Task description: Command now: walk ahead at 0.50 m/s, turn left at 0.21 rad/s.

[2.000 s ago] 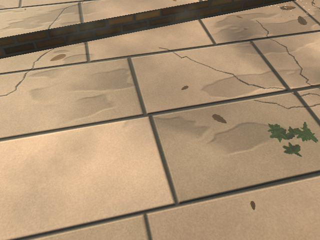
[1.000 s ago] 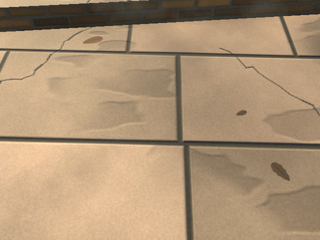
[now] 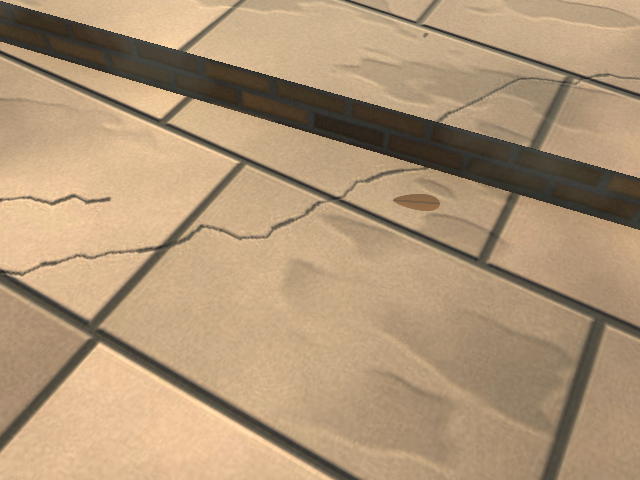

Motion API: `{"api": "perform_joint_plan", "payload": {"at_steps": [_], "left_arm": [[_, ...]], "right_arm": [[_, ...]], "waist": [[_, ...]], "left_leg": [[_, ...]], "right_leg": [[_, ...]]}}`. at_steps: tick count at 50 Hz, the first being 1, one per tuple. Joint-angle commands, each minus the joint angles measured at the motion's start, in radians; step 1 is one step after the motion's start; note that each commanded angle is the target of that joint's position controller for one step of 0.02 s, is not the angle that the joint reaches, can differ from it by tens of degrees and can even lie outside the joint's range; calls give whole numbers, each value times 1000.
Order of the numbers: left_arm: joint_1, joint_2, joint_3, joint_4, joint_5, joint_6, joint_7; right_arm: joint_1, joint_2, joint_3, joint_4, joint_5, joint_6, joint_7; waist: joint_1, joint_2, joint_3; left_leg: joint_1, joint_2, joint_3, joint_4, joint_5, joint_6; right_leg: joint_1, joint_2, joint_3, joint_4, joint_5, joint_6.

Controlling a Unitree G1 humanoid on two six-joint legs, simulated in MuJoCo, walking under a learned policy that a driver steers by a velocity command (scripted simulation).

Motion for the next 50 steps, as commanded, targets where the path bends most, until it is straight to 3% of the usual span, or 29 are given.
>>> {"api": "perform_joint_plan", "payload": {"at_steps": [1,4,7,10,13,16,17,18,19,20,21,22,23,24,25,28,32,34,38,40,41,42,43,44,45,46,47,49,50], "left_arm": [[14,82,22,-65,8,8,2],[-81,50,8,-95,20,17,1],[-181,27,-5,-116,12,12,-13],[-273,30,-10,-141,0,9,-30],[-326,45,-9,-171,-1,2,-48],[-249,77,0,-157,-2,1,-60],[-160,101,13,-133,1,4,-57],[-11,141,32,-92,5,8,-52],[146,219,50,-71,11,13,-46],[188,239,51,-47,-5,11,-56],[184,165,34,-55,-17,18,-51],[99,144,27,-75,-10,22,-42],[43,138,22,-91,2,26,-38],[8,126,18,-100,11,26,-35],[-7,111,12,-107,19,24,-33],[-2,118,15,-109,6,20,-25],[55,157,29,-95,-5,30,-4],[85,164,32,-85,-8,44,5],[140,160,36,-75,-15,83,20],[107,154,38,-100,-11,95,30],[66,144,35,-120,-11,98,32],[52,104,24,-145,-3,94,31],[129,39,5,-162,23,88,28],[295,75,-2,-162,0,84,20],[286,163,20,-131,-12,96,20],[170,194,34,-147,-15,115,25],[123,187,38,-154,-13,137,31],[111,143,34,-174,-8,165,34],[117,115,28,-178,-7,168,35]], "right_arm": [[-3,-113,-26,-49,1,-32,-8],[38,-133,-28,-15,6,-36,-23],[83,-143,-26,13,10,-33,-30],[147,-157,-27,45,15,-33,-29],[185,-166,-30,75,17,-19,-34],[157,-194,-40,80,10,-7,-43],[137,-201,-40,78,7,-3,-46],[121,-189,-34,68,1,1,-50],[168,-146,-16,41,-30,-4,-55],[279,-50,16,45,-27,-26,-35],[188,-141,0,38,-2,-50,-25],[67,-171,-7,-4,22,-66,-19],[7,-163,-3,-18,13,-75,-23],[-2,-159,-8,-24,-5,-76,-30],[14,-154,-11,-29,-14,-70,-33],[22,-126,-9,-40,-20,-44,-44],[-128,-93,4,-82,-22,-41,-47],[-199,-83,9,-100,-21,-48,-41],[-254,-109,0,-124,-11,-54,-26],[-218,-135,-11,-119,-11,-60,-20],[-164,-143,-16,-107,-14,-66,-21],[-87,-183,-27,-99,-30,-71,-28],[-4,-242,-35,-102,-46,-62,-40],[40,-240,-37,-79,-32,-39,-35],[-12,-179,-26,-103,-17,-21,-37],[-51,-127,-10,-119,-18,-7,-45],[-99,-112,0,-120,-22,7,-48],[-159,-137,-4,-109,-32,21,-51],[-166,-143,-8,-103,-36,21,-52]], "waist": [[24,73,-100],[5,63,-44],[-31,83,-15],[-71,84,18],[-78,88,40],[-28,120,-17],[25,125,-79],[96,105,-176],[117,-40,-323],[64,-265,-431],[110,-162,-383],[110,-89,-224],[83,15,-141],[46,44,-96],[13,22,-90],[-15,-22,-70],[31,-26,-33],[54,-43,-23],[67,-68,-66],[36,-90,-83],[-4,-93,-102],[-35,-58,-180],[-21,146,-309],[23,371,-455],[11,236,-400],[-15,163,-288],[-4,114,-214],[32,154,-110],[37,171,-98]], "left_leg": [[188,284,-282,-240,324,204],[168,254,-195,-270,386,178],[157,216,-129,-281,341,136],[211,244,-144,-285,247,130],[348,297,-170,-229,297,122],[430,308,-126,-119,591,82],[425,284,-90,-9,774,61],[347,237,-43,184,812,30],[74,168,4,517,462,-16],[-296,-2,-57,813,-346,-73],[-422,45,-154,900,-354,-63],[-480,87,-135,882,-256,-58],[-451,123,-120,825,-185,-55],[-395,152,-114,751,-144,-64],[-332,168,-118,706,-125,-71],[-294,173,-95,576,-104,-108],[-266,142,-83,303,146,-141],[-200,95,-69,176,234,-146],[-139,34,-90,62,223,-137],[-91,28,-106,-1,178,-113],[-9,43,-96,-70,248,-92],[175,143,-146,-71,404,-41],[467,387,-341,28,849,57],[642,591,-627,35,814,237],[548,545,-611,-13,563,224],[449,468,-470,-37,427,174],[329,412,-380,-70,343,148],[107,337,-250,-144,257,128],[65,316,-198,-168,255,131]], "right_leg": [[-148,-52,43,-73,86,8],[-189,-41,27,-257,251,31],[-130,1,1,-479,438,20],[-109,33,-9,-596,493,6],[-165,46,0,-659,404,-27],[-51,93,-45,-679,279,-77],[88,133,-77,-690,275,-102],[318,132,-62,-682,323,-138],[673,-57,206,-627,418,-226],[956,-235,700,-779,162,-383],[949,-215,747,-861,-27,-344],[802,-186,618,-890,5,-305],[647,-152,527,-909,107,-290],[524,-126,463,-926,219,-285],[452,-98,425,-948,286,-283],[341,-61,343,-987,350,-292],[267,0,259,-989,339,-243],[246,33,227,-937,450,-211],[336,25,309,-796,504,-171],[381,25,378,-712,488,-149],[370,52,377,-644,470,-121],[301,103,341,-495,402,-78],[99,202,222,-215,-108,-19],[-83,228,170,1,-449,17],[-136,149,167,109,-352,52],[-170,126,122,142,-270,76],[-161,100,101,126,-216,89],[-66,75,61,55,-147,93],[-29,79,37,14,-123,93]]}}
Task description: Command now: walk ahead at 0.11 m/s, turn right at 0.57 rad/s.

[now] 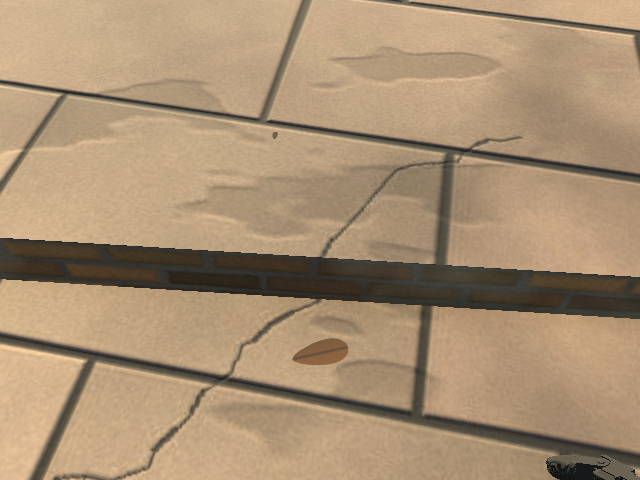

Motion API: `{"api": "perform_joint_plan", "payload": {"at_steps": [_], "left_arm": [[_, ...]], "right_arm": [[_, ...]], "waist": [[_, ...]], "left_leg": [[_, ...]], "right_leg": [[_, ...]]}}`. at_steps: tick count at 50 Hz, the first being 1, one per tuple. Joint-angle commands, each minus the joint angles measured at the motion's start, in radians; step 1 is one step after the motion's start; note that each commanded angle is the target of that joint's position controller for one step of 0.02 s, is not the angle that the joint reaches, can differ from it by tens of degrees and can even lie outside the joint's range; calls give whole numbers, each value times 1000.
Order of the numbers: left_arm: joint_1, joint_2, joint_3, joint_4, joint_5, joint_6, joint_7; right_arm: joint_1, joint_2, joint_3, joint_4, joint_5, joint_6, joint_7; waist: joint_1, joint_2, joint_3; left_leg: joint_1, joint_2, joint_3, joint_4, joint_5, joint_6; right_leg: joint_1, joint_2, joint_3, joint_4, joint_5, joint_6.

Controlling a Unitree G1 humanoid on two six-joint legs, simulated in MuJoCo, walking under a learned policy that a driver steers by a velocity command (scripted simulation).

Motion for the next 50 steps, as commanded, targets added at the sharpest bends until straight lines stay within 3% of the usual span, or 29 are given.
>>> {"api": "perform_joint_plan", "payload": {"at_steps": [1,5,9,11,13,14,15,16,17,18,19,21,23,26,29,32,33,34,35,36,37,38,41,50], "left_arm": [[76,47,20,-69,3,14,6],[6,35,9,-102,12,8,-9],[-34,63,15,-127,9,14,-30],[-20,66,21,-129,12,15,-39],[36,90,37,-108,21,14,-36],[56,185,62,-119,23,12,-20],[35,275,74,-153,43,3,-17],[46,226,63,-154,61,-19,-21],[1,192,49,-151,59,-35,-22],[-61,155,41,-159,40,-41,-18],[-99,123,28,-164,25,-40,-15],[-112,94,10,-166,33,-38,-8],[-104,85,5,-158,37,-38,-5],[-95,91,6,-145,37,-31,-3],[-92,97,6,-130,40,-25,-14],[-118,71,-7,-110,27,-25,-23],[-112,55,-13,-99,22,-27,-24],[-82,33,-21,-89,32,-36,-24],[-38,26,-22,-86,51,-48,-30],[-29,4,-26,-84,54,-53,-32],[-81,33,-21,-76,58,-51,-30],[-120,45,-14,-81,51,-45,-27],[-117,27,-14,-77,46,-27,-22],[-79,7,-9,-26,41,-38,-15]], "right_arm": [[-5,-155,-46,-42,-7,5,-10],[-11,-183,-59,-25,8,12,-16],[3,-219,-71,-6,22,26,-10],[2,-231,-74,6,38,32,-9],[48,-195,-67,35,46,39,-9],[80,-137,-53,34,20,42,-3],[13,-142,-50,-30,-3,36,-10],[-52,-182,-64,-36,4,32,-16],[-25,-190,-69,-24,23,36,-17],[18,-186,-73,10,23,43,-23],[35,-194,-76,24,14,48,-28],[60,-180,-73,35,16,49,-22],[57,-158,-63,37,26,49,-18],[27,-131,-45,29,26,49,-9],[28,-143,-43,27,31,47,0],[68,-131,-38,41,31,39,7],[92,-125,-34,50,21,33,11],[109,-152,-34,50,6,29,10],[110,-225,-48,44,-3,28,5],[69,-198,-44,61,7,29,8],[34,-140,-29,43,9,25,13],[32,-133,-25,45,5,20,12],[65,-141,-20,57,7,1,10],[88,-125,-5,74,11,10,-1]], "waist": [[1,182,-130],[-17,164,-180],[-29,185,-165],[-9,180,-157],[7,118,-149],[-17,-126,-122],[-1,-305,-98],[47,-185,-139],[8,-146,-132],[-23,-91,-137],[-34,-95,-141],[-49,-99,-168],[-42,-93,-169],[-16,-108,-156],[2,-122,-133],[-30,-102,-114],[-48,-82,-113],[-38,-40,-137],[13,90,-149],[41,203,-149],[9,172,-118],[-8,155,-101],[-19,120,-78],[-33,30,-68]], "left_leg": [[149,243,-169,-196,199,206],[183,289,-103,-199,230,229],[191,314,-64,-190,127,208],[200,316,-43,-143,78,170],[124,261,26,-10,-56,74],[-60,149,141,256,-262,-30],[-306,2,89,481,-542,-89],[-310,13,-46,631,-534,-79],[-309,32,-70,670,-443,-63],[-298,47,-76,662,-366,-65],[-278,52,-73,658,-317,-75],[-191,35,-56,686,-257,-93],[-168,36,-54,596,-230,-101],[-94,46,-54,405,-236,-101],[3,40,-41,278,-277,-92],[118,28,-23,50,-175,-70],[200,30,-26,-82,-35,-53],[291,86,-87,-101,85,-30],[334,177,-157,-52,252,14],[230,187,-179,-61,90,70],[173,155,-169,-85,-37,63],[155,131,-145,-84,-86,37],[146,103,-111,-67,-101,8],[164,76,-88,-36,-100,10]], "right_leg": [[-34,-59,-30,-46,68,17],[40,-96,-42,-241,158,-2],[124,-87,-80,-399,181,-39],[188,-68,-108,-541,223,-71],[335,-35,-97,-718,337,-128],[440,-223,186,-842,562,-207],[441,-419,483,-882,684,-398],[409,-395,462,-900,633,-423],[393,-347,367,-887,602,-367],[388,-294,296,-869,566,-308],[376,-274,256,-858,601,-283],[339,-237,200,-849,699,-281],[362,-224,179,-845,699,-283],[369,-224,192,-838,621,-287],[326,-233,231,-836,559,-306],[299,-209,246,-803,536,-283],[273,-186,235,-792,512,-249],[237,-150,218,-772,437,-197],[190,-68,141,-706,326,-150],[243,-18,55,-723,254,-106],[283,-24,53,-723,276,-85],[284,-24,53,-714,305,-91],[289,-36,77,-722,366,-110],[288,-42,84,-732,407,-97]]}}
Over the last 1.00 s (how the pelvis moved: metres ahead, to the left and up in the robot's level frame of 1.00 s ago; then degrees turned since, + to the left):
0.51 -0.04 -0.01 -21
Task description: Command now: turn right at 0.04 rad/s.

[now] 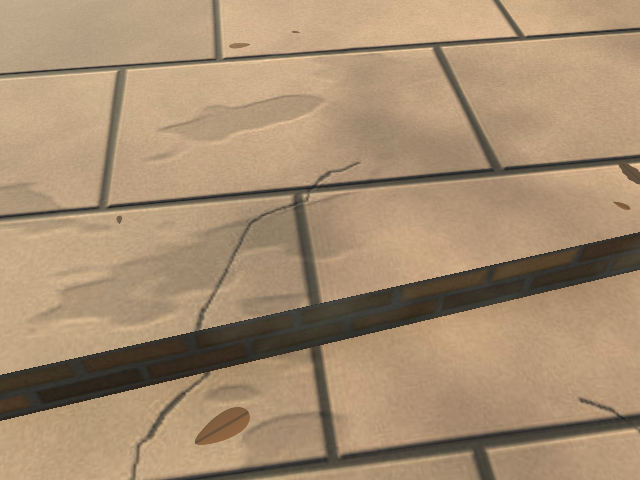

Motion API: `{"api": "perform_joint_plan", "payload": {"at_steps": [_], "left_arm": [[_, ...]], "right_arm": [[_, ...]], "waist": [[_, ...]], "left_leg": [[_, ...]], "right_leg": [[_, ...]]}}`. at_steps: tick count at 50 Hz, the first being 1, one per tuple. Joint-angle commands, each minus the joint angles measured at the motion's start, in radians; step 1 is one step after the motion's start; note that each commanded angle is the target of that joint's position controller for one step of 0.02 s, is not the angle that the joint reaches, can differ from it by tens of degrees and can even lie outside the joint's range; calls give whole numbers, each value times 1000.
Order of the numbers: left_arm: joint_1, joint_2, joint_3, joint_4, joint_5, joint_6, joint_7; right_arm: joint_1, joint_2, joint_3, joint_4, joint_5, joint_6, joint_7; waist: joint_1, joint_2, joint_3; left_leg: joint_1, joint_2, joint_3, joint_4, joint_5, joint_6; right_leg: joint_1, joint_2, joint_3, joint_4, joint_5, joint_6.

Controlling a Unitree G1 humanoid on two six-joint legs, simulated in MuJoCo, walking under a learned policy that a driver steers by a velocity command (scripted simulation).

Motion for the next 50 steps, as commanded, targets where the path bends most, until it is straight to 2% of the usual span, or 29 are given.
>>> {"api": "perform_joint_plan", "payload": {"at_steps": [1,14,27,48,49,50], "left_arm": [[-25,93,26,-58,-1,-18,7],[-5,89,30,16,-6,-16,25],[-4,83,31,138,-11,-15,33],[7,75,12,316,-16,-16,38],[23,62,8,329,-16,-15,39],[24,60,8,334,-21,-15,39]], "right_arm": [[-15,-121,-26,-53,1,-11,-4],[5,-110,-17,19,5,-14,-3],[35,-114,-13,111,8,-16,-9],[96,-102,-3,197,10,-11,-15],[115,-96,-1,208,10,-9,-16],[123,-118,-9,211,16,-5,-20]], "waist": [[-10,-5,-45],[-8,4,-31],[-12,3,-12],[-12,5,10],[-12,15,-13],[-18,38,3]], "left_leg": [[-23,62,-67,-106,104,33],[-33,44,-56,-124,104,31],[-22,35,-54,-156,107,37],[1,24,-52,-184,130,47],[11,20,-51,-199,21,51],[5,22,-70,-220,-154,69]], "right_leg": [[42,-60,64,-71,169,-22],[82,-64,60,-77,202,-14],[102,-59,42,-101,210,-3],[89,-55,16,-134,185,8],[97,-39,-4,-127,97,7],[62,-7,-39,-86,-42,3]]}}
Over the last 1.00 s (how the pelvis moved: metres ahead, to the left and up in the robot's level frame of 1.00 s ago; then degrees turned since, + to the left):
0.05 -0.02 0.00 -17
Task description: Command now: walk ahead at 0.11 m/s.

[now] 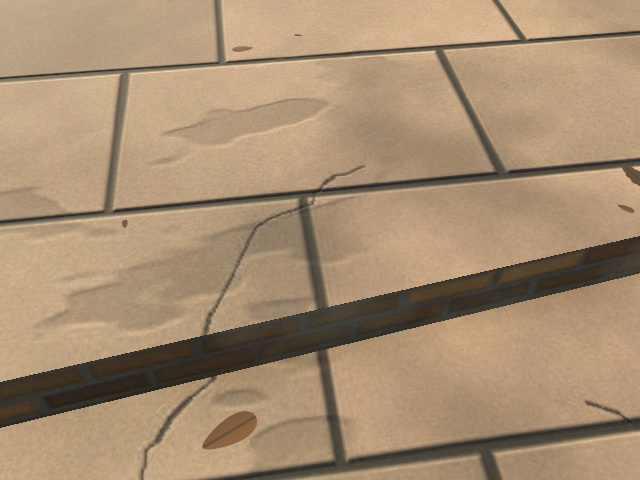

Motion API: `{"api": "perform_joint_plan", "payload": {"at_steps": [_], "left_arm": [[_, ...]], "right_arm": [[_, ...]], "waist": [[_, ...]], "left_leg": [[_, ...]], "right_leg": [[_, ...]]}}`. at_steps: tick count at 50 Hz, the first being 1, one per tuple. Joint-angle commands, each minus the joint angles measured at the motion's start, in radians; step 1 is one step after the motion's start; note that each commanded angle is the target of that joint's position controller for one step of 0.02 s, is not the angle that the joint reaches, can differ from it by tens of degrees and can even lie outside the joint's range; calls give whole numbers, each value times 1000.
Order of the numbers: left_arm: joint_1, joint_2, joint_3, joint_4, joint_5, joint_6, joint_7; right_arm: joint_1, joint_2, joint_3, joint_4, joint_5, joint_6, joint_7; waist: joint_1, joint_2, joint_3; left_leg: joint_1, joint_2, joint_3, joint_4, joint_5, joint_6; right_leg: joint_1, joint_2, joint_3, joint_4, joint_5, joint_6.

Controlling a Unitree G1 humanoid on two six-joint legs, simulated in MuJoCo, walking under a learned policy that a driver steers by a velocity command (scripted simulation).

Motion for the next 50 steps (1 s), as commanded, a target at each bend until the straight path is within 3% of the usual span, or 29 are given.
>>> {"api": "perform_joint_plan", "payload": {"at_steps": [1,3,5,8,11,12,13,14,15,16,18,20,23,26,29,32,34,35,36,37,38,39,40,41,42,43,44,47,50], "left_arm": [[19,91,14,-16,-8,-10,3],[-43,87,9,-54,-12,-39,-8],[-74,92,12,-70,-23,-68,-25],[-64,92,14,-71,-34,-98,-44],[94,80,25,5,-27,-105,-51],[170,87,32,33,-27,-99,-50],[268,134,44,44,-25,-99,-43],[376,263,65,48,-22,-104,-47],[346,235,52,55,-3,-121,-56],[240,178,33,17,-6,-136,-60],[132,138,13,-24,-7,-140,-70],[157,103,0,-23,-2,-129,-68],[216,132,0,-12,2,-117,-49],[223,161,3,-24,0,-110,-35],[270,172,9,-13,-11,-109,-32],[269,182,21,-10,-23,-101,-28],[233,209,33,-23,-14,-93,-28],[215,213,35,-30,-6,-84,-28],[207,194,27,-41,4,-77,-29],[243,138,8,-70,15,-80,-34],[349,0,-32,-64,5,-105,-49],[250,125,-3,-71,-26,-132,-56],[152,175,9,-109,-49,-149,-57],[102,174,10,-120,-43,-155,-47],[82,170,18,-124,-27,-148,-38],[149,96,-6,-102,67,-111,-57],[174,62,-9,-94,76,-91,-68],[114,66,-14,-131,50,-68,-81],[-53,64,-30,-188,43,-69,-83]], "right_arm": [[59,-161,-37,-18,13,0,-11],[103,-224,-60,-19,21,-5,-16],[105,-218,-67,-28,13,-25,-16],[64,-196,-69,-57,32,-37,-8],[40,-204,-70,-70,42,-24,-2],[36,-177,-61,-76,36,-25,1],[12,-110,-40,-92,24,-32,10],[3,-51,-26,-141,11,-53,12],[-13,-97,-37,-155,41,-67,11],[-42,-137,-44,-167,60,-80,18],[-32,-153,-55,-148,36,-93,23],[-40,-147,-63,-145,22,-90,32],[-119,-100,-53,-178,18,-78,40],[-261,-72,-35,-234,21,-79,44],[-343,-81,-30,-265,28,-81,55],[-371,-106,-34,-293,31,-91,68],[-289,-150,-52,-279,28,-96,70],[-171,-183,-71,-247,27,-94,64],[8,-222,-93,-195,32,-89,55],[169,-284,-110,-158,10,-84,44],[208,-316,-113,-134,-1,-82,55],[158,-224,-88,-139,9,-89,55],[53,-197,-78,-156,14,-96,52],[-29,-181,-72,-171,8,-102,53],[-68,-157,-65,-174,-1,-108,58],[-14,-125,-53,-120,-38,-91,43],[17,-117,-50,-106,-36,-90,41],[43,-133,-51,-86,-18,-95,45],[71,-136,-50,-76,-19,-89,43]], "waist": [[-15,86,21],[-40,182,90],[-42,162,141],[-13,114,101],[60,94,24],[92,61,6],[132,-89,-20],[140,-313,-72],[116,-231,-36],[80,-138,60],[34,-86,78],[29,-90,60],[44,-69,58],[72,-67,85],[87,-72,106],[59,-69,99],[-2,-98,18],[-66,-112,-63],[-145,-105,-171],[-162,32,-311],[-90,304,-455],[-116,193,-349],[-88,142,-190],[-53,40,-127],[-23,18,-80],[39,-26,-34],[45,7,-37],[58,95,-33],[21,85,8]], "left_leg": [[-62,92,-141,-186,-367,71],[-61,287,-400,-325,-584,181],[-46,376,-506,-372,-487,238],[14,313,-360,-335,-285,177],[-173,187,-176,-210,-190,133],[-233,154,-140,-122,-159,114],[-343,75,-41,155,-94,59],[-556,-28,26,466,-243,10],[-646,10,-76,664,-287,26],[-724,73,-109,728,-181,49],[-691,130,-85,674,1,54],[-613,150,-53,590,94,33],[-609,141,-6,470,173,-12],[-525,110,29,241,285,-27],[-469,86,41,122,337,-16],[-459,81,18,47,301,25],[-323,38,39,44,243,58],[-172,4,63,48,223,83],[71,10,54,49,230,114],[422,213,-213,66,146,192],[634,423,-714,-110,-90,336],[550,381,-726,-191,-172,286],[386,356,-564,-218,-88,244],[231,327,-453,-248,48,225],[115,297,-363,-271,183,215],[-29,266,-257,-276,321,181],[-75,249,-195,-277,444,183],[-106,218,-100,-305,468,197],[-128,185,-58,-343,345,181]], "right_leg": [[-64,59,-85,55,-202,-34],[-221,29,-114,249,-213,-45],[-335,-46,-66,394,-243,-62],[-297,-78,-79,245,-231,-82],[104,27,-195,11,23,-57],[205,26,-173,-16,14,-57],[317,-124,52,-127,-100,-103],[434,-355,484,-271,-237,-244],[362,-434,660,-332,-441,-331],[309,-399,566,-337,-459,-303],[252,-299,336,-339,-201,-221],[222,-233,172,-347,45,-183],[206,-208,70,-358,256,-204],[135,-181,4,-392,270,-200],[157,-205,-14,-406,269,-204],[272,-251,-24,-351,381,-186],[325,-260,-40,-229,689,-163],[323,-240,-61,-84,863,-149],[230,-196,-86,125,867,-122],[-71,-117,-119,457,537,-92],[-368,68,-45,766,-294,-49],[-468,13,55,873,-312,-73],[-510,-39,22,864,-213,-89],[-464,-92,1,819,-118,-91],[-415,-124,-7,775,-70,-86],[-293,-116,-30,684,-40,-83],[-241,-100,-56,676,-52,-74],[-268,-111,-92,574,8,-59],[-247,-108,-131,328,121,-43]]}}
Over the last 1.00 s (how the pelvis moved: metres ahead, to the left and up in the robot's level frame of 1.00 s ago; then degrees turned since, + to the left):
0.00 0.02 0.01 0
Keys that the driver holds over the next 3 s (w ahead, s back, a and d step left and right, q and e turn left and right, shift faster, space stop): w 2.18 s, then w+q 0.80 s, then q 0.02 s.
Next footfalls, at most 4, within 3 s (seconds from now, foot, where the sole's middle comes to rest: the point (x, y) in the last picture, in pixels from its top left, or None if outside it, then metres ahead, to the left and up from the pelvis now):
0.26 right None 0.09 -0.15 -0.78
0.72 left None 0.46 0.08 -0.78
1.20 right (381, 421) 0.65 -0.11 -0.78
1.72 left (289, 257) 0.97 0.10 -0.61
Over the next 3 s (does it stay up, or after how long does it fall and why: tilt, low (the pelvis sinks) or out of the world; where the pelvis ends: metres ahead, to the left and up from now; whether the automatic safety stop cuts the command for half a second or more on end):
stays up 1.52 0.19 0.17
